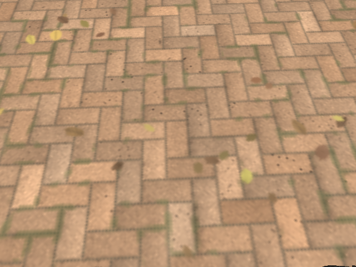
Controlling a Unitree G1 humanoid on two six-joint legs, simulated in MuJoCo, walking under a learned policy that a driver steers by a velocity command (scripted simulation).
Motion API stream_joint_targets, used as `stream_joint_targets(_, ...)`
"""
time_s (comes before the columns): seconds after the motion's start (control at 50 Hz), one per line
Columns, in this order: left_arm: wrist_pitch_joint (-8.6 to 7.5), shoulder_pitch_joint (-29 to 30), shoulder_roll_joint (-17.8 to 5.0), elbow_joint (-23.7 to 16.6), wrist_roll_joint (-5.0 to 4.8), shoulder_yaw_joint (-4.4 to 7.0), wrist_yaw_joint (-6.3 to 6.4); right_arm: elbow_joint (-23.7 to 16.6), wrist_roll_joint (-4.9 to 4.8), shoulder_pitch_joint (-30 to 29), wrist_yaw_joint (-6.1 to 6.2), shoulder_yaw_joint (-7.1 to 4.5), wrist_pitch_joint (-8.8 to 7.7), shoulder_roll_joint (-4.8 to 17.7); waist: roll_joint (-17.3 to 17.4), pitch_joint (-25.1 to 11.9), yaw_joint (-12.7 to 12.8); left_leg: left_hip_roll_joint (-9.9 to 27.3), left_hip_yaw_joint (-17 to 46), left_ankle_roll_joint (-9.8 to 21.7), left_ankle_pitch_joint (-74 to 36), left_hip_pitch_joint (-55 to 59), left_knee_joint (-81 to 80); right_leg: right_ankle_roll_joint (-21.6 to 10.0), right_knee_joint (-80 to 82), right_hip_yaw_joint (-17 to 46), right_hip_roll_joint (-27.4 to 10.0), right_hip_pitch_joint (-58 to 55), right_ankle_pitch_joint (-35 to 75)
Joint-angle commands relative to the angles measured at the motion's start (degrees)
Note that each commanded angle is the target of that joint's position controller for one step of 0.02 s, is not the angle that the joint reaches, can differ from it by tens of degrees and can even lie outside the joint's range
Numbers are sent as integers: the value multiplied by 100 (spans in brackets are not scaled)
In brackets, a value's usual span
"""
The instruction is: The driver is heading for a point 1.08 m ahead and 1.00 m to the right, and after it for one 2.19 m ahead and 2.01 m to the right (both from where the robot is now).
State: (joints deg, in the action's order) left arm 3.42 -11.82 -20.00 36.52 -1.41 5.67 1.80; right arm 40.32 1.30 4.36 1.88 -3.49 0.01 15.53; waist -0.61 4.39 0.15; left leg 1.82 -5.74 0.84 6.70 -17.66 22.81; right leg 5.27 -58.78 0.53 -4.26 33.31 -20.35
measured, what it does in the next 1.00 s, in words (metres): steps on the spot, turning right: right foot, then left foot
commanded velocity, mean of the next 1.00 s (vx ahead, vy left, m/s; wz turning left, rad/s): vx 0.01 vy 0.00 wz -0.95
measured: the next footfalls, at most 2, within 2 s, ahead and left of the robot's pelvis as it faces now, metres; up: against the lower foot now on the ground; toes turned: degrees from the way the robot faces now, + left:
right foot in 0.14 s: +0.07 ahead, -0.15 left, +0.00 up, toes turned -12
left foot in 0.58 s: +0.18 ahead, +0.03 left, +0.00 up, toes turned -42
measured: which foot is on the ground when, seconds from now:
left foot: down 0.00-0.14, up 0.16-0.56, down 0.58-1.00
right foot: up 0.00-0.12, down 0.14-0.60, up 0.62-1.00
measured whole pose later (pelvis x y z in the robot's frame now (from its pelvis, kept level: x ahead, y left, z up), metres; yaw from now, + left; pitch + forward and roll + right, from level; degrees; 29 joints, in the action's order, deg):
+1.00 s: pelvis +0.04 -0.04 +0.00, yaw -55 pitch +2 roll +1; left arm 4.5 -9.3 -17.7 32.2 -1.1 4.8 -0.6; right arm 40.7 -1.1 7.5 0.5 -5.3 1.0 17.3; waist 0.3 4.5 -1.2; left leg 6.3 -11.9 -2.1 14.8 -12.4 26.6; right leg 2.8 -39.4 -1.4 -4.1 22.4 -17.6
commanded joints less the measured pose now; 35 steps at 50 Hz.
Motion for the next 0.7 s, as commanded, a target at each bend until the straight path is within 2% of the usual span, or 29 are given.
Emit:
stream_joint_targets(0.02,-18,-261,-201,-401,-2,24,-143,-405,-64,-433,-1,-283,-70,922,892,-1154,102,1555,610,1187,-1433,679,-633,-164,813,-112,-127,-785,417)
stream_joint_targets(0.08,86,-110,-377,-507,-10,105,-265,-311,-199,-293,-92,-376,-101,1084,940,-1078,82,1716,370,936,-1057,832,-379,-409,1670,-336,-25,-1212,464)
stream_joint_targets(0.1,112,-173,-382,-500,-5,138,-291,-284,-255,-302,-109,-392,-109,1091,881,-1075,174,1701,231,759,-850,813,-131,-532,2173,-429,59,-1496,670)
stream_joint_targets(0.12,122,-305,-420,-448,8,192,-273,-221,-297,-205,-125,-387,-113,1000,724,-1081,244,1561,27,488,-424,619,284,-697,2644,-462,219,-1938,983)
stream_joint_targets(0.14,114,-638,-668,-347,46,306,-203,-82,-271,99,-165,-347,-98,768,137,-1008,322,1216,-278,90,276,-20,1151,-977,3201,-29,178,-2671,1661)
stream_joint_targets(0.16,78,-818,-1593,-462,69,517,-74,-273,-18,281,-199,-276,-58,530,-1943,-846,87,333,-755,-565,2857,-1876,3218,-1787,3557,2329,-1355,-3579,4002)
stream_joint_targets(0.18,-91,-600,-1632,-688,291,466,-114,-551,63,-360,-126,-277,-74,607,-1687,-1233,370,-167,548,-606,3182,-2537,4318,-2602,3800,3243,-1688,-3238,3681)
stream_joint_targets(0.2,-219,-462,-1424,-663,313,420,-155,-597,-59,-621,-68,-327,-70,797,-1032,-1181,401,-111,898,-442,2698,-2620,4595,-2426,3968,2808,-1428,-3106,2956)
stream_joint_targets(0.22,-280,-189,-1267,-642,196,378,-123,-545,-117,-523,-9,-345,-77,810,-794,-997,186,-64,1029,-318,2141,-2647,4444,-2095,3966,2481,-1122,-2950,2495)
stream_joint_targets(0.24,-257,74,-1018,-688,67,302,-78,-423,-68,-342,52,-373,-72,864,-587,-979,47,8,1085,-310,1784,-2608,4298,-1852,3896,2270,-963,-2876,2293)
stream_joint_targets(0.26,-218,299,-916,-758,30,248,-29,-395,-24,-241,69,-391,-69,884,-690,-993,-63,-44,1084,-347,1537,-2335,4223,-1771,3841,2126,-826,-2607,2457)
stream_joint_targets(0.3,-171,368,-803,-817,83,198,40,-333,-50,-108,16,-379,-96,796,-703,-1179,-132,-258,1075,-423,1212,-1961,4070,-1719,3763,2017,-595,-2453,2661)
stream_joint_targets(0.34,-162,290,-829,-805,64,219,78,-330,-99,-177,-14,-324,-110,651,-621,-1191,-75,-422,1129,-489,1080,-1876,3394,-1687,3695,2144,-466,-2522,2554)
stream_joint_targets(0.38,-138,288,-891,-816,38,252,104,-356,-119,-285,-45,-286,-118,575,-682,-1170,-31,-540,1224,-535,1044,-1727,2784,-1674,3634,2390,-396,-2517,2270)
stream_joint_targets(0.5,-66,404,-929,-893,23,293,42,-352,-170,-252,-161,-305,-188,688,-987,-1110,55,-707,1432,-458,1161,-915,1560,-1625,3488,3227,-221,-2264,1996)
stream_joint_targets(0.54,-49,511,-912,-929,-6,292,18,-324,-188,-82,-196,-345,-228,765,-1049,-1108,-8,-687,1432,-376,1094,-420,921,-1544,3388,3459,-91,-2171,1994)
stream_joint_targets(0.56,-37,619,-882,-951,-39,279,12,-271,-193,84,-206,-375,-244,796,-1020,-1100,-122,-637,1357,-323,724,0,355,-1442,3270,3459,56,-2021,1847)
stream_joint_targets(0.58,-28,634,-770,-967,-70,238,9,-207,-176,260,-192,-424,-244,887,-832,-1136,-191,-354,1371,-219,127,632,-239,-1249,2997,3298,301,-1690,1282)
stream_joint_targets(0.6,-10,149,-387,-894,-29,136,-11,-259,-100,244,-155,-479,-191,1177,232,-1427,79,808,2279,210,-111,1471,-383,-955,1943,2594,835,-1075,-743)
stream_joint_targets(0.62,-58,105,-524,-1033,-80,176,-20,-290,88,144,-142,-492,-142,1371,1780,-1059,250,1741,3667,1098,-597,1255,-751,-617,736,1424,1472,0,-1634)
stream_joint_targets(0.64,-113,10,-1064,-903,12,335,-40,-459,121,-125,-114,-435,-168,1081,1376,-820,256,2022,3656,1367,-472,1002,-772,-383,-287,1330,935,254,-1299)
stream_joint_targets(0.66,-95,6,-1203,-772,-13,396,-58,-550,65,-356,-48,-357,-150,810,1011,-694,268,1710,2968,1207,-163,824,-699,-291,-670,1127,754,250,-870)
stream_joint_targets(0.68,-40,-61,-1087,-651,-9,385,-42,-606,4,-471,17,-316,-108,695,753,-608,268,1355,2429,1005,167,768,-641,-203,-938,991,661,273,-526)
stream_joint_targets(0.7,-1,-115,-934,-635,6,340,-50,-611,-63,-494,78,-292,-77,673,734,-534,213,1245,2115,969,102,813,-626,-125,-1287,854,573,445,-257)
